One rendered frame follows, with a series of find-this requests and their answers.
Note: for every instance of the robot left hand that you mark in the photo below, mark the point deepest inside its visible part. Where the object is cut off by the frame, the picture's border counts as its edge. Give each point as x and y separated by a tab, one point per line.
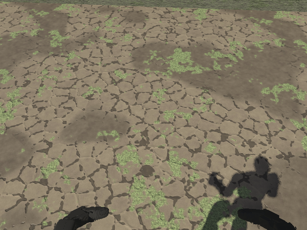
81	216

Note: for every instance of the robot right hand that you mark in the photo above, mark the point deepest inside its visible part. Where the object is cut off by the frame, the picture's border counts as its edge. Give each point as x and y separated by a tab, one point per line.
265	218

